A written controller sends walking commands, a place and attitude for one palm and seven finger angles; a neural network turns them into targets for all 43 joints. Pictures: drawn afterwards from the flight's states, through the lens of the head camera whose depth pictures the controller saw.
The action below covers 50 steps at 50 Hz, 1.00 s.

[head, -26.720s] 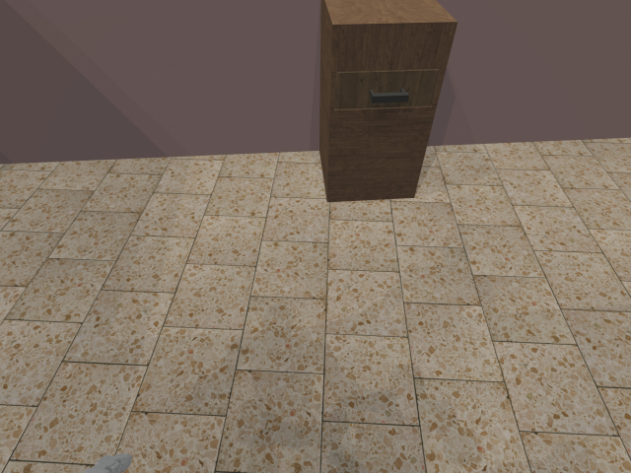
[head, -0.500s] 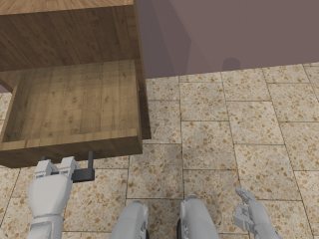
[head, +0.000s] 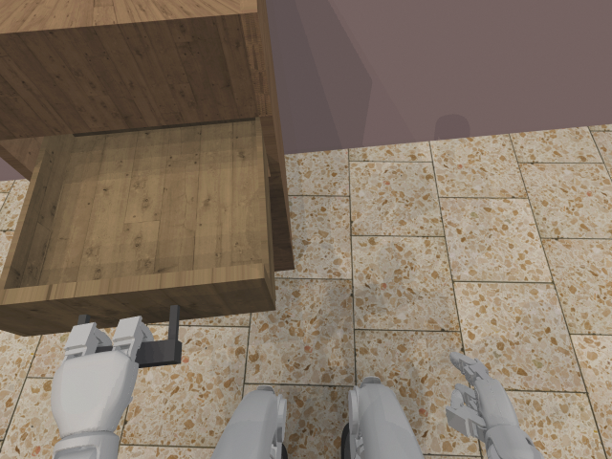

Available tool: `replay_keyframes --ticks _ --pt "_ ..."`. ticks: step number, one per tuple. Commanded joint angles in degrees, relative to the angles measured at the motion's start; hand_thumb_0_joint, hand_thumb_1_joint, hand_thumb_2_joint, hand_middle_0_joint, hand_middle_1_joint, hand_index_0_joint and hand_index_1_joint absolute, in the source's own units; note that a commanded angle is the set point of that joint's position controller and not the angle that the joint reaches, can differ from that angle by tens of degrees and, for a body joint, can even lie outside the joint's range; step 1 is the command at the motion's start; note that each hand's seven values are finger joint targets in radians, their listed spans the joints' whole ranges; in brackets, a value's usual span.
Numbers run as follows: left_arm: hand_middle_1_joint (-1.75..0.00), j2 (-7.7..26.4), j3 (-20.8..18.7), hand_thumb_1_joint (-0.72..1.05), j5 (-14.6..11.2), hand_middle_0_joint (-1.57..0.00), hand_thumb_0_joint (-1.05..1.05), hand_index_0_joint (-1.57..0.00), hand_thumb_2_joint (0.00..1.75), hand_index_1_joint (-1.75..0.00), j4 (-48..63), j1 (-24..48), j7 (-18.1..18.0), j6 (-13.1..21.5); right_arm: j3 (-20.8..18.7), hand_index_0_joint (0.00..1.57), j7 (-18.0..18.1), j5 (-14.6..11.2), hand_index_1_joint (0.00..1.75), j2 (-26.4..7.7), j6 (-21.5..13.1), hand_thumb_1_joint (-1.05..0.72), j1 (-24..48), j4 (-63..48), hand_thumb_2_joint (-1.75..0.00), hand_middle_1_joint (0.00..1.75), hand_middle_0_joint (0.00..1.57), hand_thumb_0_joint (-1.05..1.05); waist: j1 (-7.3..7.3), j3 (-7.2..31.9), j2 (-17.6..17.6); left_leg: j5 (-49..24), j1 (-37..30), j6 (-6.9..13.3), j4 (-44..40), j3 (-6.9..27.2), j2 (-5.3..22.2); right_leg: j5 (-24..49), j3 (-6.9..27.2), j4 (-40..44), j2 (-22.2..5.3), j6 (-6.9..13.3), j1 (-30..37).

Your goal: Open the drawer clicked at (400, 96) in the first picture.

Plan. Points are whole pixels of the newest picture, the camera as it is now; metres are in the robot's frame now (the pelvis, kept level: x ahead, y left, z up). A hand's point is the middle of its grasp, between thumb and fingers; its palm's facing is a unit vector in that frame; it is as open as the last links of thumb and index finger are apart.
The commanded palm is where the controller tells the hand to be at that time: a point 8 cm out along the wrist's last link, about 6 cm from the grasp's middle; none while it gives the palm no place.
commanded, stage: pull the drawer open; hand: left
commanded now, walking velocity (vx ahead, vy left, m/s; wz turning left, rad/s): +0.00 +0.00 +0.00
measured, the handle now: (126, 337) +0.27 +0.26 -0.05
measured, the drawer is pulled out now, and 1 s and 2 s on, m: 0.26 0.29 0.29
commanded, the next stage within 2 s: open the thumb to release the handle in 1.00 s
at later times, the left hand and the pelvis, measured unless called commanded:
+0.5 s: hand (117, 408) +0.18 +0.26 -0.07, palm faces -0.13 -0.06 -0.99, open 6.3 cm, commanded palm +0.14 +0.26 -0.03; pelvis +0.00 +0.00 +0.00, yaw +0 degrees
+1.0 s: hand (115, 417) +0.17 +0.26 -0.07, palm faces -0.12 -0.06 -0.99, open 6.3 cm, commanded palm +0.13 +0.26 -0.03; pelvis -0.01 +0.00 -0.01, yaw +0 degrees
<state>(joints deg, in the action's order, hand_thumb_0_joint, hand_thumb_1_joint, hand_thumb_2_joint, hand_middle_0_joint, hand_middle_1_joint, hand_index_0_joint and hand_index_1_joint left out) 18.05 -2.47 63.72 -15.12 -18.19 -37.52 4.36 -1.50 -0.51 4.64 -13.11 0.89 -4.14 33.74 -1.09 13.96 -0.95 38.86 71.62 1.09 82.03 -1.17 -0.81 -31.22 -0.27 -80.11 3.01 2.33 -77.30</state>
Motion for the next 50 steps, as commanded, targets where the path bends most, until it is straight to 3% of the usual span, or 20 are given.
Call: replay_keyframes --ticks 1,2,4,8,9,12,19,22,27,31,35,38,40,41,43,45,50 --pt "-1.35 7.0 -4.4 0.9 -0.3 -0.4 0.0 -0.4 0.9 -1.35 8.5 -13.3 -3.0 1.0 -2.3 0.2 0.9 -0.1 0.3 -6.5 -2.5 -0.9 1.4 -7.7 -0.9 0.3 0.2 0.0 -3.66 19.5 -0.2 -24.8 -12.9 0.0 -11.2 2.2 -0.7 20.7 0.9 8.9 -0.8 1.7 19.4" --pt "-1.35 6.5 -3.6 0.9 -0.2 -0.4 0.0 -0.4 0.9 -1.35 9.1 -12.7 -2.9 1.1 -2.2 0.2 0.9 0.0 0.3 -6.6 -2.5 -0.9 1.4 -7.7 -0.9 0.3 0.2 0.0 -3.2 20.0 -0.1 -24.9 -13.0 0.1 -10.9 2.1 -0.7 21.0 0.9 8.9 -0.9 1.6 19.3" --pt "-1.35 7.3 -4.7 0.9 -0.4 -0.4 0.0 -0.4 0.9 -1.35 9.5 -13.6 -2.9 1.4 -2.2 0.2 0.9 0.1 0.3 -6.3 -2.7 -0.9 1.8 -7.8 -0.9 0.3 0.2 0.0 -3.85 20.0 -1.1 -25.3 -12.7 0.1 -11.0 2.0 -0.8 22.2 1.3 9.0 -1.0 1.8 20.2" --pt "-1.35 7.0 -4.5 0.9 -0.3 -0.4 0.0 -0.4 0.9 -1.35 9.1 -14.2 -2.8 2.1 -2.2 0.2 1.0 0.2 0.3 -6.2 -2.7 -0.9 1.9 -7.6 -0.9 0.3 0.2 0.0 -3.47 19.0 1.3 -23.3 -11.5 0.2 -10.5 1.9 -0.9 21.4 1.9 9.3 -1.0 1.6 20.1" --pt "-1.35 8.0 -5.5 0.9 -0.1 -0.4 0.0 -0.4 0.9 -1.35 9.8 -13.8 -3.0 2.5 -2.2 0.2 1.1 0.3 0.3 -6.2 -2.8 -0.9 2.2 -7.7 -0.9 0.3 0.2 0.0 -3.92 19.2 -0.6 -24.0 -11.5 0.1 -10.6 2.2 -1.0 21.4 1.8 8.6 -0.9 1.9 19.8" --pt "-1.35 7.7 -5.6 0.9 0.0 -0.4 0.0 -0.4 0.9 -1.35 9.3 -15.3 -3.0 3.1 -2.2 0.2 1.0 0.3 0.3 -6.0 -2.9 -0.9 2.0 -7.5 -0.9 0.3 0.2 0.0 -4.0 19.6 1.1 -23.9 -11.6 0.1 -10.1 1.9 -1.1 21.9 2.2 8.5 -0.9 1.7 19.9" --pt "-1.35 7.8 -6.1 0.9 0.0 -0.4 0.0 -0.4 0.9 -1.35 10.5 -16.5 -2.9 3.7 -2.3 0.2 1.0 0.5 0.3 -5.8 -2.8 -0.9 3.0 -8.0 -0.9 0.3 0.2 0.0 -4.53 19.6 -0.6 -23.8 -11.5 0.1 -10.2 2.1 -1.1 20.4 1.6 8.2 -0.9 2.0 19.2" --pt "-1.35 7.3 -5.5 0.9 0.1 -0.4 0.0 -0.4 0.9 -1.35 9.8 -16.1 -2.8 3.7 -2.3 0.2 1.0 0.4 0.3 -5.8 -2.7 -0.9 2.8 -7.8 -0.9 0.3 0.2 0.0 -3.96 18.1 1.1 -22.2 -10.8 0.1 -10.1 2.0 -1.2 19.1 1.9 8.6 -0.8 1.8 18.5" --pt "-1.35 7.4 -6.0 0.9 -0.1 -0.4 0.0 -0.4 0.9 -1.35 9.7 -17.1 -2.8 3.9 -2.2 0.2 1.3 0.3 0.3 -5.6 -2.7 -0.9 2.8 -8.1 -0.9 0.3 0.2 0.0 -4.24 18.7 1.6 -21.2 -10.1 0.2 -9.8 1.9 -1.3 18.3 2.1 8.7 -1.0 1.7 18.8" --pt "-1.35 7.4 -5.5 0.9 0.1 -0.4 0.0 -0.4 0.9 -1.35 10.2 -16.5 -2.8 4.0 -2.2 0.2 1.3 0.2 0.3 -5.7 -2.8 -0.9 3.0 -8.0 -0.9 0.3 0.2 0.0 -4.34 18.2 -0.3 -21.6 -11.1 0.1 -10.1 2.0 -1.2 17.2 1.4 8.4 -0.9 1.9 17.2" --pt "-1.35 7.3 -5.8 0.9 -0.4 -0.4 0.0 -0.4 0.9 -1.35 10.3 -18.8 -2.6 4.0 -2.1 0.2 1.4 0.2 0.3 -5.3 -2.7 -0.9 3.0 -8.1 -0.9 0.3 0.2 0.0 -4.69 19.8 0.7 -22.5 -11.0 0.1 -10.0 1.8 -1.3 19.1 1.8 8.4 -1.0 1.7 19.1" --pt "-1.35 7.6 -6.2 0.9 -0.7 -0.4 0.0 -0.4 0.9 -1.35 9.9 -18.8 -2.5 4.2 -2.2 0.2 1.5 0.1 0.3 -5.3 -2.7 -0.9 3.4 -7.9 -0.9 0.3 0.2 0.0 -4.57 18.0 2.0 -20.1 -9.3 0.2 -10.0 1.8 -1.3 17.8 2.6 9.1 -1.0 1.7 19.3" --pt "-1.35 8.2 -7.1 0.9 -0.4 -0.4 0.0 -0.4 0.9 -1.35 9.7 -19.0 -2.6 4.6 -2.0 0.2 1.5 0.1 0.3 -5.1 -2.7 -0.9 3.8 -7.9 -0.9 0.3 0.2 0.0 -5.15 18.2 0.5 -20.3 -9.0 0.2 -10.0 1.8 -1.4 17.2 2.7 8.6 -0.9 1.9 18.9" --pt "-1.35 7.9 -6.4 0.9 -0.3 -0.4 0.0 -0.4 0.9 -1.35 10.1 -18.6 -2.7 4.6 -2.1 0.2 1.5 0.2 0.3 -5.3 -2.8 -0.9 3.6 -7.9 -0.9 0.3 0.2 0.0 -4.76 18.0 -0.2 -20.4 -9.6 0.2 -9.9 1.8 -1.2 17.1 2.3 8.5 -1.0 1.9 18.0" --pt "-1.35 7.7 -6.5 0.9 -0.5 -0.4 0.0 -0.4 0.9 -1.35 9.4 -18.4 -2.6 4.5 -2.2 0.2 1.5 0.2 0.3 -5.2 -2.8 -0.9 3.6 -7.7 -0.9 0.3 0.2 0.0 -4.53 17.1 1.2 -19.1 -8.5 0.3 -9.8 1.6 -1.4 16.1 2.5 9.2 -1.1 1.7 18.5" --pt "-1.35 8.4 -7.9 0.9 -0.5 -0.4 0.0 -0.4 0.9 -1.35 8.5 -19.1 -2.7 5.0 -2.1 0.2 1.7 0.1 0.3 -5.0 -2.8 -0.9 3.7 -7.5 -0.9 0.3 0.2 0.0 -5.19 17.8 1.6 -19.5 -8.0 0.3 -9.6 1.8 -1.5 16.5 2.7 8.6 -0.9 1.8 18.9" --pt "-1.35 8.1 -7.5 0.9 -0.3 -0.4 0.0 -0.4 0.9 -1.35 9.2 -19.5 -2.7 5.1 -2.2 0.2 1.6 0.2 0.3 -5.0 -2.7 -0.9 3.9 -7.5 -0.9 0.3 0.2 0.0 -5.11 18.3 0.3 -20.2 -9.0 0.2 -9.6 1.8 -1.4 16.6 2.2 8.2 -0.9 1.9 17.9"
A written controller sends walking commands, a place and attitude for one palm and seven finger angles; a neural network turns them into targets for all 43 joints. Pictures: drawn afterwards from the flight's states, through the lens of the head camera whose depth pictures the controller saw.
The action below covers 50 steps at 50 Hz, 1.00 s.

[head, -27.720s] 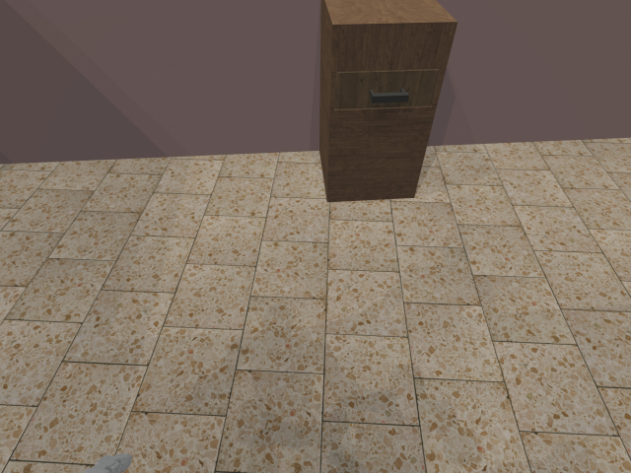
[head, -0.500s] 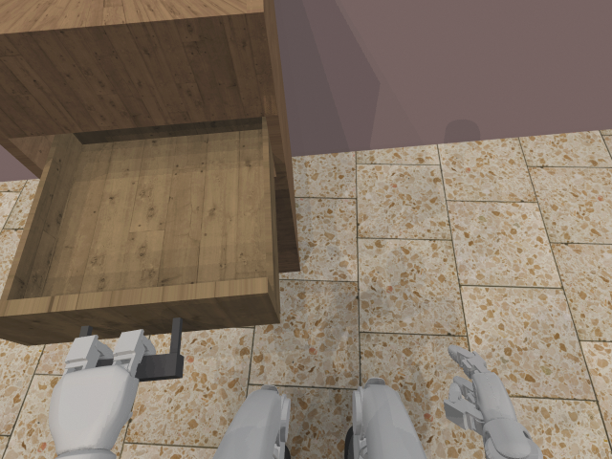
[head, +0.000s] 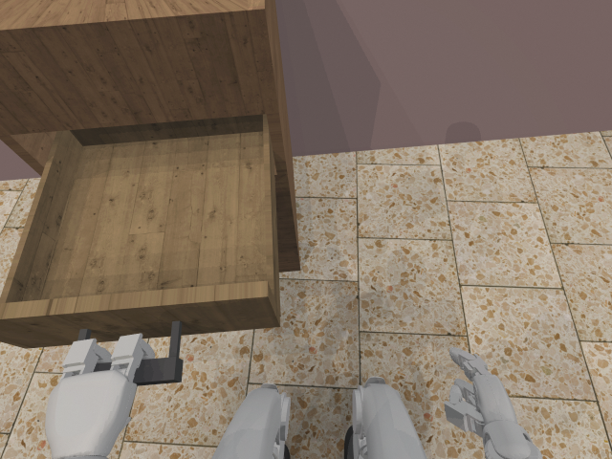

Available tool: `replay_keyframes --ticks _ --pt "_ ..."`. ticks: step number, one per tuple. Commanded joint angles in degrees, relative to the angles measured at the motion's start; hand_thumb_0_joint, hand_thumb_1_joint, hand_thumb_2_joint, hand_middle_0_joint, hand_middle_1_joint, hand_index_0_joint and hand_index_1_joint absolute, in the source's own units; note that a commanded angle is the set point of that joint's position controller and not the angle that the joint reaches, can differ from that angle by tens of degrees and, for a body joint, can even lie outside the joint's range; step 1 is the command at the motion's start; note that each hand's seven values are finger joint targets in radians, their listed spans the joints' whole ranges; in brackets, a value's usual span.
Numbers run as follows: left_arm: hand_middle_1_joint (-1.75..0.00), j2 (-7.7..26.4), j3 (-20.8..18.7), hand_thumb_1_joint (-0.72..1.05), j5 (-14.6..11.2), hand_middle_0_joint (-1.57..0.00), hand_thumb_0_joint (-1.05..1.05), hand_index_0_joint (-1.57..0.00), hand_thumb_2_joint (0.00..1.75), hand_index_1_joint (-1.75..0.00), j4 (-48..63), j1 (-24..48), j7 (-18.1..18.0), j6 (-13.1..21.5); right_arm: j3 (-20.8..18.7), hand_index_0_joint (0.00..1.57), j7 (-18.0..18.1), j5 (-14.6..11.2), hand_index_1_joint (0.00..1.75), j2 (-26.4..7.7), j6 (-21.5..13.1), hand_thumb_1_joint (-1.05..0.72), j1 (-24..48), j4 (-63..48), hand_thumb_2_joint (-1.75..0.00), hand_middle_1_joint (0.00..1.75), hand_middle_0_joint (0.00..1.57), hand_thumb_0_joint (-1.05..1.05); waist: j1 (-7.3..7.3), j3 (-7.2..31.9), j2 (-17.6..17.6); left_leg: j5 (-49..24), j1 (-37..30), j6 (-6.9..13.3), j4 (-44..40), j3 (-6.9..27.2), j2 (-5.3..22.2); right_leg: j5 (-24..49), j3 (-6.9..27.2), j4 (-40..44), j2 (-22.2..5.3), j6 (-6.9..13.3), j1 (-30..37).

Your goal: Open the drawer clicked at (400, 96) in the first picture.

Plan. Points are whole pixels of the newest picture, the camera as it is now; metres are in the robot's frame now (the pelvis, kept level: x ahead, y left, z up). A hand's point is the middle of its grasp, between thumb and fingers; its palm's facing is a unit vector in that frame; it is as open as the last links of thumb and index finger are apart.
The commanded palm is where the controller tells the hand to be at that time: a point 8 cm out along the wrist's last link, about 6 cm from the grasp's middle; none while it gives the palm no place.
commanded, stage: open the thumb to release the handle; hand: left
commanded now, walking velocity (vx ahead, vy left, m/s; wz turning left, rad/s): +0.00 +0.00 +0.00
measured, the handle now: (127, 353) +0.24 +0.26 -0.05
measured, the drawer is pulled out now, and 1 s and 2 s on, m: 0.29 0.29 0.29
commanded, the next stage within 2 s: lift the hand off the handle in 0.60 s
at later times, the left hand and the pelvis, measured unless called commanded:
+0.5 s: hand (116, 405) +0.18 +0.26 -0.06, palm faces -0.07 -0.03 -1.00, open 10.2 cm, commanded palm +0.16 +0.27 -0.02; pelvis -0.02 -0.01 -0.01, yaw +1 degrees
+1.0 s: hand (119, 388) +0.20 +0.27 -0.06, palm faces -0.04 -0.03 -1.00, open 13.7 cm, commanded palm +0.18 +0.27 -0.01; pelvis -0.03 -0.01 -0.01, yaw +1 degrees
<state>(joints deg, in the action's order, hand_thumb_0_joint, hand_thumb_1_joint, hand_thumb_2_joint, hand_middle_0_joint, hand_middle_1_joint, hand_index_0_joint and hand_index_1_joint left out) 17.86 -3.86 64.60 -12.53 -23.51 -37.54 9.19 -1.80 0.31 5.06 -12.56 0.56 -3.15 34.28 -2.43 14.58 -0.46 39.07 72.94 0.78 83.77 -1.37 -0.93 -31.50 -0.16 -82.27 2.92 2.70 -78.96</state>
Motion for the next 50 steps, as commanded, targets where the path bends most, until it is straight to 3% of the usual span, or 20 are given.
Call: replay_keyframes --ticks 1,4,5,6,7,15,20,22,25,32,34,35,36,40,46,50 --pt "-1.35 8.2 -5.8 0.9 -1.3 -0.4 0.0 -0.4 0.9 -1.35 7.3 -13.8 -2.7 0.4 -2.0 0.2 0.8 -0.2 0.3 -5.8 -2.3 -0.9 2.8 -8.1 -0.9 0.3 0.2 0.0 -3.61 17.7 0.3 -20.3 -10.4 0.5 -11.3 2.0 -1.2 17.0 2.4 10.6 -0.8 1.5 19.4" --pt "-1.35 9.1 -7.0 0.9 -1.4 -0.4 0.0 -0.4 0.9 -1.35 8.0 -14.2 -2.8 0.4 -2.1 0.2 0.8 -0.2 0.3 -5.5 -2.3 -0.9 3.1 -8.3 -0.9 0.3 0.2 0.0 -4.15 18.6 -0.4 -21.3 -10.4 0.5 -11.4 2.2 -1.3 18.0 2.3 10.2 -0.8 1.7 20.5" --pt "-1.35 12.0 -7.1 0.9 0.0 -0.4 0.0 -0.4 0.9 -1.35 8.4 2.5 -4.0 0.5 -2.1 0.2 1.1 -0.1 0.3 -6.9 -2.0 -0.9 2.2 -6.4 -0.9 0.3 0.2 0.0 0.29 16.0 0.1 -19.4 -8.9 0.7 -9.1 2.7 -0.6 15.7 2.5 9.9 -1.1 0.9 14.7" --pt "-1.34 11.2 -7.5 0.83 0.1 -0.4 0.0 -0.4 0.87 -1.34 7.2 2.7 -4.4 0.7 -2.2 0.2 1.4 0.0 0.3 -6.9 -2.5 -0.9 1.5 -6.4 -0.9 0.3 0.2 0.0 -0.7 16.4 -0.4 -17.7 -7.8 0.8 -9.0 2.4 -0.6 12.9 1.6 9.8 -1.4 0.6 15.4" --pt "-1.34 10.1 -6.8 0.76 0.2 -0.39 0.0 -0.39 0.84 -1.34 4.5 1.0 -4.3 0.7 -1.9 0.2 1.5 -0.1 0.3 -6.6 -2.8 -0.9 1.5 -6.1 -0.9 0.3 0.2 0.0 -0.57 15.2 0.4 -17.0 -7.4 0.8 -9.0 2.4 -0.7 11.8 1.1 10.1 -1.3 0.7 14.8" --pt "-1.27 11.3 -7.2 0.2 -1.7 -0.35 0.0 -0.35 0.6 -1.27 5.0 2.5 -4.2 -0.9 -2.6 0.2 1.8 -0.7 0.3 -7.0 -2.9 -0.9 0.4 -6.0 -0.9 0.3 0.2 0.0 -1.23 21.2 1.2 -17.8 -8.4 0.9 -9.2 1.8 -1.1 13.7 2.4 10.8 -1.6 0.2 19.3" --pt "-1.24 11.5 -6.2 -0.15 -2.3 -0.32 0.0 -0.32 0.45 -1.24 4.4 2.9 -3.5 -2.3 -2.3 0.2 2.3 -1.2 0.3 -6.7 -2.6 -0.9 1.0 -5.8 -0.9 0.3 0.2 0.0 -0.93 19.1 2.0 -14.4 -6.0 1.2 -9.6 1.3 -1.0 10.7 3.6 12.9 -1.8 -0.1 21.3" --pt "-1.22 11.7 -6.0 -0.29 -2.4 -0.32 0.0 -0.32 0.39 -1.22 2.5 4.5 -3.3 -2.3 -2.0 0.2 2.5 -1.3 0.3 -6.8 -2.7 -0.9 1.1 -5.6 -0.9 0.3 0.2 0.0 -0.21 16.1 3.4 -11.4 -3.8 1.3 -9.4 1.2 -0.9 6.6 4.4 14.3 -1.9 -0.3 20.3" --pt "-1.2 13.5 -7.4 -0.5 -2.6 -0.3 0.0 -0.3 0.3 -1.2 -0.2 8.1 -3.1 -1.2 -1.9 0.2 2.8 -1.5 0.3 -6.8 -3.3 -0.9 1.1 -4.6 -0.9 0.3 0.2 0.0 -0.16 14.5 4.1 -8.4 -0.3 1.4 -7.9 0.9 -1.0 1.3 6.4 15.4 -2.4 -0.4 19.8" --pt "-1.2 15.7 -9.3 -0.5 -2.7 -0.3 0.0 -0.3 0.3 -1.2 -3.0 12.0 -3.9 0.8 -2.3 0.2 2.6 -1.7 0.3 -7.1 -4.1 -0.9 0.7 -3.8 -0.9 0.3 0.2 0.0 -0.78 14.7 2.6 -6.8 1.9 1.3 -6.6 0.9 -1.2 -2.9 7.9 15.6 -2.6 -0.3 18.6" --pt "-1.2 15.8 -9.6 -0.5 -3.0 -0.3 0.0 -0.3 0.3 -1.2 -2.7 11.5 -4.1 0.4 -2.4 0.2 2.4 -1.6 0.3 -7.4 -4.0 -0.9 0.8 -3.9 -0.9 0.3 0.2 0.0 -1.2 16.0 1.5 -7.8 1.3 1.3 -7.2 0.9 -1.1 -1.2 7.1 15.1 -2.6 -0.2 19.6" --pt "-1.2 14.6 -7.7 -0.5 -3.0 -0.3 0.0 -0.3 0.3 -1.2 1.9 12.4 -4.2 0.1 -2.6 0.2 2.3 -1.8 0.3 -7.3 -4.0 -0.9 0.5 -4.8 -0.9 0.3 0.2 0.0 -1.06 19.2 0.4 -8.9 -1.4 1.4 -8.2 0.9 -1.1 0.1 6.5 15.0 -2.5 -0.3 20.7" --pt "-1.2 14.3 -7.3 -0.5 -2.9 -0.3 0.0 -0.3 0.3 -1.2 1.6 12.6 -4.4 -0.5 -2.8 0.2 2.4 -1.9 0.3 -7.4 -4.0 -0.9 0.1 -4.7 -0.9 0.3 0.2 0.0 -0.48 19.2 0.3 -9.0 -2.8 1.4 -8.9 0.7 -1.1 0.6 5.6 15.3 -2.4 -0.5 20.4" --pt "-1.2 14.7 -7.3 -0.5 -3.6 -0.3 0.0 -0.3 0.3 -1.2 -0.8 15.8 -4.0 -1.8 -2.7 0.2 3.0 -2.2 0.3 -7.7 -4.1 -0.9 -0.1 -3.9 -0.9 0.3 0.2 0.0 0.81 16.8 4.6 -7.8 -1.5 1.7 -9.1 1.1 -0.9 -1.1 4.9 16.0 -2.3 -1.0 19.9" --pt "-1.2 14.9 -5.9 -0.5 -2.5 -0.3 0.0 -0.3 0.3 -1.2 -2.5 18.9 -3.5 -2.2 -2.4 0.2 3.3 -2.4 0.3 -7.7 -4.5 -0.9 -0.1 -3.5 -0.9 0.3 0.2 0.0 0.75 15.8 1.1 -7.1 -2.7 1.7 -9.9 0.8 -0.9 -2.6 4.8 16.5 -2.3 -0.7 18.9" --pt "-1.2 14.6 -6.2 -0.5 -2.7 -0.3 0.0 -0.3 0.3 -1.2 -2.4 18.7 -3.4 -2.7 -2.4 0.2 2.9 -2.2 0.3 -7.9 -4.4 -0.9 -0.8 -3.4 -0.9 0.3 0.2 0.0 0.09 18.1 -0.6 -10.7 -5.3 1.6 -11.0 0.9 -0.7 2.6 3.3 15.3 -1.9 -0.5 19.9"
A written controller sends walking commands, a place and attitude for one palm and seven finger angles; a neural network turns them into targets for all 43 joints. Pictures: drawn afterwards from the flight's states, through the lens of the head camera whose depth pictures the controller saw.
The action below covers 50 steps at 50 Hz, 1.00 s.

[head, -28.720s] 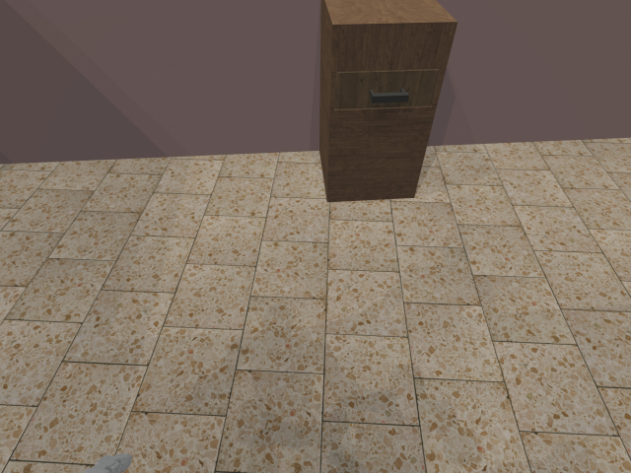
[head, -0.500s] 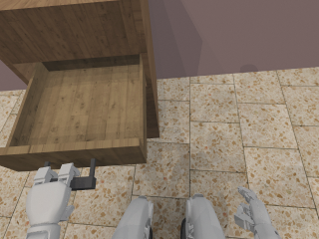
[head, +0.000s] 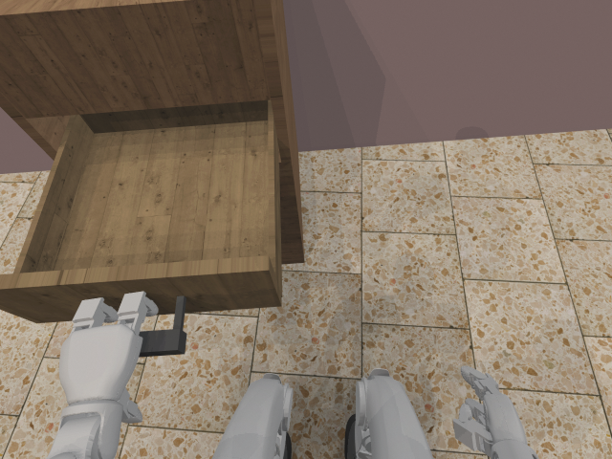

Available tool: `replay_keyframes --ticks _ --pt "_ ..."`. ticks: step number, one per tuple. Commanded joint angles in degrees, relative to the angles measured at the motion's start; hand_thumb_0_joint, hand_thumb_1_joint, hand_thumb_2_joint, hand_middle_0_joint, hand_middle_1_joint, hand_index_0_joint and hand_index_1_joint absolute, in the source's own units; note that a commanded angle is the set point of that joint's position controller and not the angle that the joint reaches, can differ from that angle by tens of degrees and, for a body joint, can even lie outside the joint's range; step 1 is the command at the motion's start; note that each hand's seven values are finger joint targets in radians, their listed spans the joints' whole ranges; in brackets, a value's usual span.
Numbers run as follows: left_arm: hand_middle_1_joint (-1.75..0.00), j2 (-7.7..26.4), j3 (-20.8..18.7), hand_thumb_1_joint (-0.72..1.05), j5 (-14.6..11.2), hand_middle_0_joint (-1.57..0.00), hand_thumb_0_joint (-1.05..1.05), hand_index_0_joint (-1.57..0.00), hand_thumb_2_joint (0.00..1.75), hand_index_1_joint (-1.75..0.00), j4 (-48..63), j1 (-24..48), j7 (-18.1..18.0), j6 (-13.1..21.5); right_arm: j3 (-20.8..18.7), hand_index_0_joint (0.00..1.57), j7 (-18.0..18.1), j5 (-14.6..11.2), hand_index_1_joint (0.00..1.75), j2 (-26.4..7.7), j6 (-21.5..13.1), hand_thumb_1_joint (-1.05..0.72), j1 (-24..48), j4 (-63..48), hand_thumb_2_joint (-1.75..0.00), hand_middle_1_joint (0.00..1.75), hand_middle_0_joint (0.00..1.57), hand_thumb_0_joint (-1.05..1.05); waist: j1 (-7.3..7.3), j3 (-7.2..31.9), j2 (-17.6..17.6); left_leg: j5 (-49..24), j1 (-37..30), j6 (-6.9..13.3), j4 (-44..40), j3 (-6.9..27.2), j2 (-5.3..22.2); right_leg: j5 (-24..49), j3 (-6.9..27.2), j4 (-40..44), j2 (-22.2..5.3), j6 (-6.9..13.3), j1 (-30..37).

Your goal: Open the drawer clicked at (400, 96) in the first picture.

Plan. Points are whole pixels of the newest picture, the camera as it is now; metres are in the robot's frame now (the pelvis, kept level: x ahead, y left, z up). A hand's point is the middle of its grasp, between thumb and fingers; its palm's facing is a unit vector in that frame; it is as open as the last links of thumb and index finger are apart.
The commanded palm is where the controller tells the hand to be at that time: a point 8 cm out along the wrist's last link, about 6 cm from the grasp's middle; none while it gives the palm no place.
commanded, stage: lift the hand off the handle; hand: left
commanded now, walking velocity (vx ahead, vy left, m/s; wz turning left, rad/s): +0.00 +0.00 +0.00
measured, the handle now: (133, 326) +0.28 +0.26 -0.04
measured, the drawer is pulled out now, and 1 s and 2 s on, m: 0.29 0.29 0.29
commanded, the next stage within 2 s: none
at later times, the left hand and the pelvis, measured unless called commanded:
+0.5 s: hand (111, 354) +0.24 +0.27 -0.02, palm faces -0.05 -0.05 -1.00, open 13.6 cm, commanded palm +0.22 +0.26 +0.03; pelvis +0.02 +0.01 +0.04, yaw -1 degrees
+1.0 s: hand (103, 348) +0.24 +0.26 +0.02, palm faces -0.07 -0.04 -1.00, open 13.6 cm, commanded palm +0.22 +0.26 +0.07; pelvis +0.04 +0.01 +0.07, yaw -1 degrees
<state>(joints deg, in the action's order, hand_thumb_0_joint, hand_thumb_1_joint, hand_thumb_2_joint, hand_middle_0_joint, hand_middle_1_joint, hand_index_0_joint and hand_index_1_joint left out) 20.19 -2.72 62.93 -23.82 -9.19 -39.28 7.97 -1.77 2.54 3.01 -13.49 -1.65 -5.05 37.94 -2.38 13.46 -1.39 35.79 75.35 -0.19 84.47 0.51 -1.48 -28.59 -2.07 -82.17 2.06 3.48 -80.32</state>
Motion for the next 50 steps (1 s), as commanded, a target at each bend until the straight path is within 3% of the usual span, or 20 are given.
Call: replay_keyframes --ticks 1,4,7,10,13,16,18,22,24,28,33,35,37,41,45,46,50 --pt "-1.2 11.4 -6.5 -0.5 -1.6 -0.3 0.0 -0.3 0.3 -1.2 9.4 4.0 -1.7 -1.6 -2.5 0.2 0.6 -0.2 0.3 -7.0 -2.2 -0.9 1.1 -7.5 -0.9 0.3 0.2 0.0 0.43 19.0 1.3 -7.1 -8.0 2.6 -12.1 -0.9 -0.2 -0.6 5.2 15.9 -1.1 -1.3 21.9" --pt "-1.2 12.8 -7.9 -0.5 -2.3 -0.3 0.0 -0.3 0.3 -1.2 11.4 3.4 -1.9 -1.9 -2.5 0.2 0.7 -0.2 0.3 -7.3 -2.2 -0.9 1.1 -7.8 -0.9 0.3 0.2 0.0 0.05 19.7 1.0 -8.1 -9.3 2.6 -13.3 -0.6 -0.1 0.4 4.8 16.3 -0.9 -1.3 23.4" --pt "-1.2 12.1 -7.1 -0.5 -2.1 -0.3 0.0 -0.3 0.3 -1.2 13.0 2.9 -2.1 -2.3 -2.7 0.2 0.8 -0.4 0.3 -7.1 -2.1 -0.9 0.8 -8.1 -0.9 0.3 0.2 0.0 0.4 19.6 1.1 -8.7 -11.4 2.5 -14.5 -0.6 -0.2 0.9 4.3 17.2 -0.8 -1.4 24.2" --pt "-1.2 12.2 -7.0 -0.5 -1.4 -0.3 0.0 -0.3 0.3 -1.2 15.4 1.8 -2.4 -2.5 -2.6 0.2 0.9 -0.2 0.3 -7.2 -1.9 -0.9 0.9 -8.6 -0.9 0.3 0.2 0.0 0.2 20.4 -1.0 -11.3 -14.9 2.4 -15.9 -0.2 0.0 3.4 3.4 16.7 -0.5 -1.0 23.8" --pt "-1.2 10.4 -5.1 -0.5 -1.3 -0.3 0.0 -0.3 0.3 -1.2 16.8 0.4 -2.5 -3.2 -2.7 0.2 0.8 -0.2 0.3 -7.2 -1.9 -0.9 0.9 -9.1 -0.9 0.3 0.2 0.0 0.75 19.0 -1.9 -12.0 -17.7 2.2 -17.4 0.0 0.2 4.2 2.6 17.8 -0.5 -0.8 23.6" --pt "-1.2 8.6 -3.4 -0.5 -1.4 -0.3 0.0 -0.3 0.3 -1.2 16.2 -1.3 -2.1 -4.3 -2.6 0.2 0.7 -0.1 0.3 -7.2 -1.7 -0.9 1.0 -9.3 -0.9 0.3 0.2 0.0 1.25 17.6 -0.7 -12.7 -18.6 2.1 -18.5 0.3 0.5 5.0 1.9 18.6 -0.4 -0.8 24.1" --pt "-1.2 8.0 -2.9 -0.5 -1.6 -0.3 0.0 -0.3 0.3 -1.2 15.8 -3.1 -1.8 -5.0 -2.5 0.2 0.4 -0.2 0.3 -7.3 -1.8 -0.9 0.9 -9.6 -0.9 0.3 0.2 0.0 0.89 16.3 -1.6 -12.6 -19.3 2.1 -19.5 0.1 0.3 4.9 1.8 19.6 -0.5 -0.6 24.8" --pt "-1.2 7.2 -1.6 -0.5 -1.2 -0.3 0.0 -0.3 0.3 -1.2 15.3 -2.2 -1.1 -6.1 -2.3 0.2 0.3 -0.3 0.3 -7.4 -1.5 -0.9 0.7 -9.9 -0.9 0.3 0.2 0.0 1.72 15.0 0.7 -12.3 -20.3 2.2 -20.7 0.2 0.5 4.6 1.6 21.0 -0.5 -0.8 25.3" --pt "-1.2 8.7 -2.9 -0.5 -1.3 -0.3 0.0 -0.3 0.3 -1.2 15.7 -3.1 -0.8 -6.2 -2.1 0.2 0.4 -0.2 0.3 -7.6 -1.3 -0.9 1.1 -10.3 -0.9 0.3 0.2 0.0 0.87 14.5 -0.1 -12.7 -20.8 2.3 -21.5 0.2 0.5 5.4 1.9 21.6 -0.5 -0.4 26.5" --pt "-1.2 6.9 -0.7 -0.5 -0.8 -0.3 0.0 -0.3 0.3 -1.2 17.6 -3.2 -0.3 -6.1 -2.2 0.2 0.2 -0.3 0.3 -7.3 -1.2 -0.9 0.9 -10.9 -0.9 0.3 0.2 0.0 1.08 14.8 -1.0 -13.8 -23.5 2.2 -22.5 0.1 0.4 6.5 1.8 22.5 -0.6 -0.4 27.4" --pt "-1.2 6.7 -0.7 -0.5 -0.8 -0.3 0.0 -0.3 0.3 -1.2 18.5 -5.8 -0.1 -6.0 -2.1 0.2 0.0 -0.2 0.3 -7.1 -0.9 -0.9 0.8 -11.6 -0.9 0.3 0.2 0.0 0.83 13.9 -0.9 -14.9 -25.1 2.1 -23.6 -0.1 0.3 7.9 1.9 23.5 -0.4 -0.3 28.9" --pt "-1.2 6.7 -0.8 -0.5 -0.4 -0.3 0.0 -0.3 0.3 -1.2 18.0 -5.3 0.0 -6.2 -2.0 0.2 -0.1 -0.1 0.3 -7.0 -0.7 -0.9 0.5 -11.7 -0.9 0.3 0.2 0.0 1.4 13.8 -0.5 -15.2 -25.4 2.1 -23.8 -0.1 0.3 8.1 1.8 23.7 -0.3 -0.4 28.9" --pt "-1.2 7.1 -1.7 -0.5 -0.5 -0.3 0.0 -0.3 0.3 -1.2 17.5 -6.6 0.1 -6.4 -2.1 0.2 -0.2 -0.1 0.3 -7.0 -0.6 -0.9 0.2 -11.7 -0.9 0.3 0.2 0.0 0.85 13.3 1.0 -15.5 -25.1 2.2 -24.1 -0.3 0.2 9.2 2.1 24.2 -0.3 -0.4 30.4" --pt "-1.2 6.7 -1.0 -0.5 -0.8 -0.3 0.0 -0.3 0.3 -1.2 19.5 -7.4 0.3 -6.4 -2.2 0.2 -0.3 -0.3 0.3 -6.9 -0.5 -0.9 0.4 -12.5 -0.9 0.3 0.2 0.0 0.57 13.2 -0.7 -16.5 -27.1 2.1 -25.0 -0.4 0.1 10.7 2.4 25.1 -0.4 -0.2 31.9" --pt "-1.2 7.1 -1.5 -0.5 -1.1 -0.3 0.0 -0.3 0.3 -1.2 19.5 -6.8 0.6 -6.4 -2.0 0.2 -0.4 -0.3 0.3 -6.8 -0.6 -0.9 -0.2 -12.4 -0.9 0.3 0.2 0.0 1.36 13.2 1.1 -16.3 -27.0 2.4 -25.4 -0.7 -0.1 11.3 3.0 26.2 -0.3 -0.6 33.6" --pt "-1.2 7.6 -2.1 -0.5 -1.1 -0.3 0.0 -0.3 0.3 -1.2 19.0 -7.6 0.7 -6.4 -2.2 0.2 -0.3 -0.3 0.3 -6.8 -0.5 -0.9 -0.1 -12.4 -0.9 0.3 0.2 0.0 0.79 12.0 1.3 -15.9 -26.7 2.4 -25.5 -0.7 0.0 11.4 3.2 26.5 -0.4 -0.5 33.9" --pt "-1.2 8.0 -2.7 -0.5 -1.3 -0.3 0.0 -0.3 0.3 -1.2 20.9 -9.9 0.9 -6.0 -2.0 0.2 -0.5 -0.4 0.3 -6.6 -0.6 -0.9 -0.5 -13.0 -0.9 0.3 0.2 0.0 0.5 14.1 0.7 -17.4 -28.0 2.4 -26.5 -1.0 -0.5 13.6 3.7 26.9 -0.3 -0.5 36.9"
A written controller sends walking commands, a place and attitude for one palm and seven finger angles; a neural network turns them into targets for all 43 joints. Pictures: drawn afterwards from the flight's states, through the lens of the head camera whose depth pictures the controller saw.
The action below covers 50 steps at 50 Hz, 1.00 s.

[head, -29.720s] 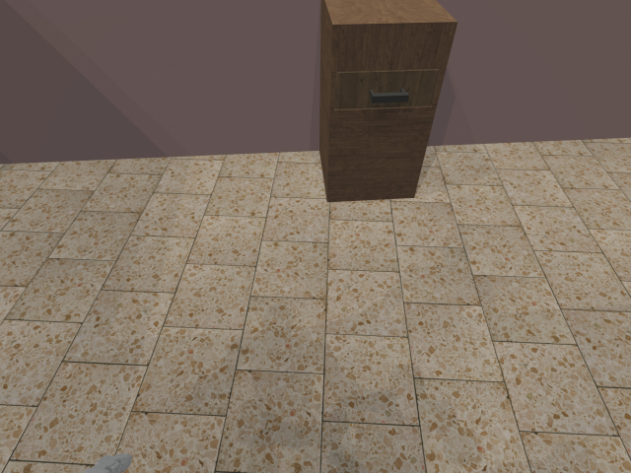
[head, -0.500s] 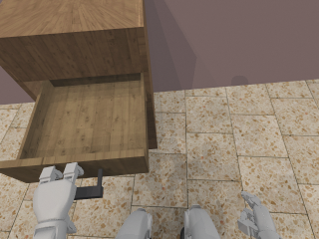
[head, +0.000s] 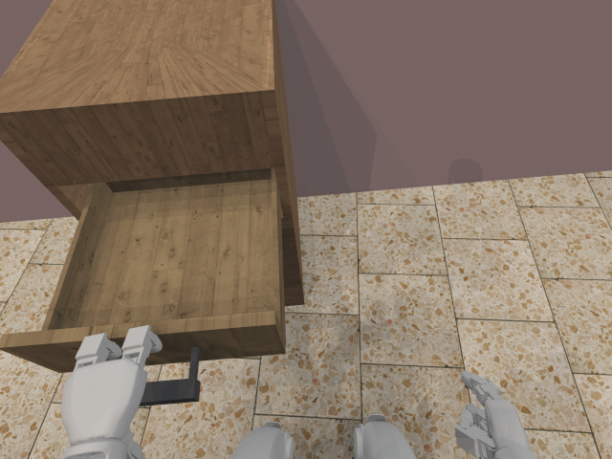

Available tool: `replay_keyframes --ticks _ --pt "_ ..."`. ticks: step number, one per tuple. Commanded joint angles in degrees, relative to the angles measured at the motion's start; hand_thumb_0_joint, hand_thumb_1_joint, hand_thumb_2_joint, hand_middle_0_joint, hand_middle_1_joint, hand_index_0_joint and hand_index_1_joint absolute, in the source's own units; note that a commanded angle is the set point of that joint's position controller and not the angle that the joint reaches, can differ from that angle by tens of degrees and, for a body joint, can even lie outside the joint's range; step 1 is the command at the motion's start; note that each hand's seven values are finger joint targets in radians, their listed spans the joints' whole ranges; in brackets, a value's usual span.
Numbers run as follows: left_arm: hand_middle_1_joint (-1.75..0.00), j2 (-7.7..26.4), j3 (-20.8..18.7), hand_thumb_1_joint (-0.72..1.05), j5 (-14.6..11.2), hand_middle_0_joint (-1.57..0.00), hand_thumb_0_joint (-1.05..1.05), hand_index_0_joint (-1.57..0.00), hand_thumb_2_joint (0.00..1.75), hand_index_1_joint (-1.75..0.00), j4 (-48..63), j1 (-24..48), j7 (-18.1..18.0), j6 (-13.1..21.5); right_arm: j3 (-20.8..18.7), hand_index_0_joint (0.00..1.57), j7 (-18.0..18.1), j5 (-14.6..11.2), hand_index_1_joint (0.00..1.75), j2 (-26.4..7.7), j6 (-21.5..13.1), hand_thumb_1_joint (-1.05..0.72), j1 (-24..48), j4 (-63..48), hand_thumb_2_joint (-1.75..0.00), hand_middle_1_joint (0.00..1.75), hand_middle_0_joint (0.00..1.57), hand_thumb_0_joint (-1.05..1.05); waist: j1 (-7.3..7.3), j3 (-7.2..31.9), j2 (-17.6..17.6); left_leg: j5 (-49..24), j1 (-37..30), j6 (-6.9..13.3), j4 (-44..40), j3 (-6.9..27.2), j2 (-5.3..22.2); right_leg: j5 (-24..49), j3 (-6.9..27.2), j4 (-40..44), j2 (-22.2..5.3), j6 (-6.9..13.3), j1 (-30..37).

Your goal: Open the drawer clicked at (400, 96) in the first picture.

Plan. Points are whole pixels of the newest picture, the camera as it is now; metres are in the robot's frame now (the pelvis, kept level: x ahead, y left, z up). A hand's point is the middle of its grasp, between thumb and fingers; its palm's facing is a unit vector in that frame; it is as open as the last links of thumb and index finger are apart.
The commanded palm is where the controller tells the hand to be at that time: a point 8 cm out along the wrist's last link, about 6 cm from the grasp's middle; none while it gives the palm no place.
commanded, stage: lift the hand off the handle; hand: left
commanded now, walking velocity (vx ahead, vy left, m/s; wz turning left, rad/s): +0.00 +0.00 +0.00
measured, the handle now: (152, 375) +0.24 +0.26 -0.11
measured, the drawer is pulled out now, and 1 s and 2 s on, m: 0.29 0.29 0.29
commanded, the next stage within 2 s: draw the hand back to the body in 1.30 s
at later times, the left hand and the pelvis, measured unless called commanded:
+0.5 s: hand (108, 394) +0.19 +0.26 -0.01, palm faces -0.04 -0.06 -1.00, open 13.8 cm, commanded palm +0.18 +0.26 +0.04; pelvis +0.01 +0.00 +0.02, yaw +0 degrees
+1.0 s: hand (94, 385) +0.20 +0.26 +0.03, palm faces -0.01 -0.07 -1.00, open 13.9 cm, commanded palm +0.18 +0.26 +0.08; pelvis +0.02 +0.01 +0.04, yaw -1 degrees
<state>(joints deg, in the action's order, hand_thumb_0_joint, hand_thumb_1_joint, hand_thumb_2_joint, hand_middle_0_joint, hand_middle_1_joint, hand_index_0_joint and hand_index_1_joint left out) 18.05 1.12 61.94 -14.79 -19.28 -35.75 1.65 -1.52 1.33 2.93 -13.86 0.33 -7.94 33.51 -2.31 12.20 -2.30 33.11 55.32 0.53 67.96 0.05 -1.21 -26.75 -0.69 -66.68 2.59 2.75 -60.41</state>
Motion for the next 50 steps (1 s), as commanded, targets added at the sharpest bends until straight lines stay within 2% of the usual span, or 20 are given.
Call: replay_keyframes --ticks 1,4,8,15,16,20,24,32,33,35,36,37,38,40,41,42,43,45,46,50 --pt "-1.2 10.1 -6.3 -0.5 -0.7 -0.3 0.0 -0.3 0.3 -1.2 12.5 0.8 -2.5 0.5 -2.4 0.2 0.8 -0.4 0.3 -6.3 -2.6 -0.9 2.8 -8.5 -0.9 0.3 0.2 0.0 0.51 14.0 1.6 -14.5 -8.0 1.8 -9.7 -0.8 -0.6 12.8 3.0 12.3 -1.1 0.2 17.4" --pt "-1.2 11.9 -8.7 -0.5 -1.2 -0.3 0.0 -0.3 0.3 -1.2 11.9 -1.2 -2.3 0.7 -2.2 0.2 0.8 -0.4 0.3 -6.3 -2.4 -0.9 2.8 -8.4 -0.9 0.3 0.2 0.0 0.29 13.3 2.9 -14.3 -7.2 1.8 -10.4 -0.7 -0.6 14.0 4.0 13.2 -1.2 0.2 19.3" --pt "-1.2 10.9 -7.6 -0.5 -1.0 -0.3 0.0 -0.3 0.3 -1.2 12.1 -1.4 -2.0 0.7 -2.4 0.2 0.5 -0.5 0.3 -6.2 -2.4 -0.9 2.7 -8.5 -0.9 0.3 0.2 0.0 0.51 11.6 1.5 -13.7 -8.2 1.8 -11.2 -1.0 -0.7 13.0 4.0 14.2 -1.2 0.2 19.2" --pt "-1.2 10.8 -7.5 -0.5 -2.1 -0.3 0.0 -0.3 0.3 -1.2 12.6 -3.4 -0.3 0.3 -2.3 0.2 0.2 -0.8 0.3 -6.5 -2.3 -0.9 2.3 -9.1 -0.9 0.3 0.2 0.0 0.69 11.0 3.3 -14.2 -9.6 2.0 -13.3 -0.9 -0.8 13.8 4.0 16.1 -1.3 -0.2 21.8" --pt "-1.2 10.3 -6.7 -0.5 -2.1 -0.3 0.0 -0.3 0.3 -1.2 12.7 -2.9 0.0 0.4 -2.5 0.2 0.3 -1.0 0.3 -6.5 -2.3 -0.9 2.5 -9.2 -0.9 0.3 0.2 0.0 0.74 9.0 2.3 -13.6 -10.0 2.0 -13.6 -0.8 -0.6 13.0 4.0 16.6 -1.3 0.1 21.0" --pt "-1.2 11.9 -8.1 -0.5 -2.0 -0.3 0.0 -0.3 0.3 -1.2 14.2 -2.7 0.2 0.9 -2.3 0.2 0.1 -0.8 0.3 -6.5 -2.3 -0.9 1.9 -9.4 -0.9 0.3 0.2 0.0 0.54 11.0 2.8 -14.3 -11.4 2.1 -14.4 -1.0 -0.6 13.0 3.5 16.9 -1.4 -0.2 22.3" --pt "-1.2 11.4 -7.8 -0.5 -1.9 -0.3 0.0 -0.3 0.3 -1.2 16.2 -3.5 -0.2 1.0 -2.5 0.2 -0.1 -0.8 0.3 -6.5 -2.2 -0.9 2.3 -10.2 -0.9 0.3 0.2 0.0 0.13 9.6 -0.1 -15.1 -14.0 1.9 -16.0 -0.6 -0.4 12.9 2.7 17.5 -1.3 0.4 21.8" --pt "-1.2 10.9 -6.8 -0.5 -2.1 -0.3 0.0 -0.3 0.3 -1.2 16.7 -4.0 0.8 -0.8 -2.3 0.2 -0.6 -1.2 0.3 -6.6 -1.6 -0.9 2.0 -10.7 -0.9 0.3 0.2 0.0 0.24 8.5 1.9 -15.3 -16.0 1.8 -18.6 -0.4 -0.3 11.9 2.2 19.3 -1.0 0.2 23.4" --pt "-1.2 9.4 -5.1 -0.5 -2.1 -0.3 0.0 -0.3 0.3 -1.2 16.5 -3.6 1.1 -1.1 -2.4 0.2 -0.6 -1.3 0.3 -6.5 -1.6 -0.9 2.5 -10.7 -0.9 0.3 0.2 0.0 0.42 6.2 1.4 -14.5 -16.5 1.8 -19.0 -0.3 -0.1 10.9 1.8 20.0 -1.1 0.3 22.5" --pt "-1.2 10.4 -5.8 -0.5 -2.3 -0.3 0.0 -0.3 0.3 -1.2 16.7 -2.2 1.6 -1.4 -2.1 0.2 -0.6 -1.4 0.3 -6.6 -1.6 -0.9 2.2 -10.7 -0.9 0.3 0.2 0.0 0.7 7.2 2.4 -14.3 -16.7 2.0 -19.6 -0.5 -0.3 10.3 2.0 20.6 -1.0 0.0 23.7" --pt "-1.2 10.6 -5.8 -0.5 -2.2 -0.3 0.0 -0.3 0.3 -1.2 16.3 -2.4 1.9 -1.2 -2.4 0.2 -0.4 -1.6 0.3 -6.6 -1.6 -0.9 2.1 -10.5 -0.9 0.3 0.2 0.0 0.28 5.2 2.3 -14.3 -17.1 2.0 -19.9 -0.2 -0.1 10.6 2.2 20.9 -1.0 0.4 23.4" --pt "-1.2 10.2 -5.4 -0.5 -2.2 -0.3 0.0 -0.3 0.3 -1.2 18.0 -2.8 2.1 -1.1 -2.2 0.2 -0.7 -1.4 0.3 -6.5 -1.8 -0.9 2.2 -10.9 -0.9 0.3 0.2 0.0 0.2 7.8 1.6 -15.2 -18.3 2.0 -20.3 -0.4 -0.1 11.0 1.9 20.8 -1.1 0.2 24.2" --pt "-1.2 10.1 -5.2 -0.5 -2.3 -0.3 0.0 -0.3 0.3 -1.2 18.5 -4.5 2.2 -1.0 -2.3 0.2 -0.7 -1.5 0.3 -6.4 -1.8 -0.9 2.4 -11.1 -0.9 0.3 0.2 0.0 -0.38 6.5 0.5 -15.5 -19.2 1.8 -20.8 -0.2 0.0 11.1 1.8 20.9 -1.0 0.6 24.0" --pt "-1.2 9.7 -4.8 -0.5 -2.6 -0.3 0.0 -0.3 0.3 -1.2 20.2 -5.3 2.3 -0.9 -2.2 0.2 -1.1 -1.4 0.3 -6.2 -1.9 -0.9 2.1 -11.4 -0.9 0.3 0.2 0.0 -0.17 8.8 0.9 -17.2 -20.8 1.9 -21.2 -0.4 0.0 12.3 1.5 21.1 -1.0 0.4 25.4" --pt "-1.2 9.7 -5.0 -0.5 -2.5 -0.3 0.0 -0.3 0.3 -1.2 19.6 -6.5 2.5 -0.8 -2.4 0.2 -0.9 -1.5 0.3 -6.2 -1.8 -0.9 2.3 -11.3 -0.9 0.3 0.2 0.0 -0.48 6.1 0.9 -17.1 -20.7 1.8 -21.4 -0.2 0.1 12.6 1.7 21.5 -0.9 0.7 24.8" --pt "-1.2 9.7 -4.6 -0.5 -2.4 -0.3 0.0 -0.3 0.3 -1.2 20.6 -5.4 2.6 -0.7 -2.1 0.2 -1.2 -1.3 0.3 -6.3 -1.9 -0.9 2.3 -11.3 -0.9 0.3 0.2 0.0 -0.11 7.6 0.5 -18.0 -21.1 1.8 -21.5 -0.2 0.1 13.2 1.4 21.4 -1.0 0.5 25.1" --pt "-1.2 9.8 -4.8 -0.5 -2.3 -0.3 0.0 -0.3 0.3 -1.2 20.0 -6.4 2.5 -0.8 -2.2 0.2 -1.2 -1.5 0.3 -6.2 -1.8 -0.9 2.5 -11.3 -0.9 0.3 0.2 0.0 -0.46 4.9 0.7 -17.6 -20.8 1.6 -21.9 0.0 0.2 12.8 1.5 21.6 -0.9 0.8 24.7" --pt "-1.2 9.8 -5.2 -0.5 -2.2 -0.3 0.0 -0.3 0.3 -1.2 19.5 -5.7 2.6 -1.2 -2.0 0.2 -1.5 -1.4 0.3 -6.2 -1.6 -0.9 2.3 -11.2 -0.9 0.3 0.2 0.0 0.07 5.2 2.4 -17.3 -20.6 1.7 -22.3 -0.1 0.2 12.4 1.3 22.0 -0.9 0.5 25.1" --pt "-1.2 10.0 -5.6 -0.5 -2.3 -0.3 0.0 -0.3 0.3 -1.2 19.4 -6.7 2.6 -1.2 -2.2 0.2 -1.3 -1.6 0.3 -6.2 -1.6 -0.9 2.7 -11.4 -0.9 0.3 0.2 0.0 -0.81 3.5 1.4 -16.8 -20.4 1.6 -22.7 0.1 0.3 12.3 1.7 22.2 -0.8 0.8 25.3" --pt "-1.2 10.3 -5.5 -0.5 -2.1 -0.3 0.0 -0.3 0.3 -1.2 21.7 -4.5 2.7 -1.7 -2.2 0.2 -1.7 -1.6 0.3 -6.2 -1.6 -0.9 2.5 -11.6 -0.9 0.3 0.2 0.0 -0.39 5.9 1.3 -18.3 -22.4 1.6 -23.2 -0.1 0.3 13.1 1.7 22.4 -0.9 0.6 26.4"
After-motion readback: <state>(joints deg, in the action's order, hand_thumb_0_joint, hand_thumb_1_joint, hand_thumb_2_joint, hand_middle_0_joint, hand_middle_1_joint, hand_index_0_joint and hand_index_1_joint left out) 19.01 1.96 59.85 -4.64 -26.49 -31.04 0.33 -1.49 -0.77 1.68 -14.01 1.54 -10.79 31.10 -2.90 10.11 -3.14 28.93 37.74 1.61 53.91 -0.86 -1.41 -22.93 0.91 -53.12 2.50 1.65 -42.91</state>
